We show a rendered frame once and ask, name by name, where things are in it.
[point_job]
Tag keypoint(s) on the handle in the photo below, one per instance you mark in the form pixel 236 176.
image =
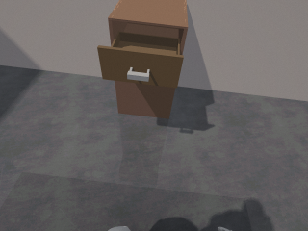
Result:
pixel 138 76

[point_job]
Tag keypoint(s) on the drawer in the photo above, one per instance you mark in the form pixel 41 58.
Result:
pixel 161 55

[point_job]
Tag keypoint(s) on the cabinet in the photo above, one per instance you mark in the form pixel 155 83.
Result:
pixel 163 18

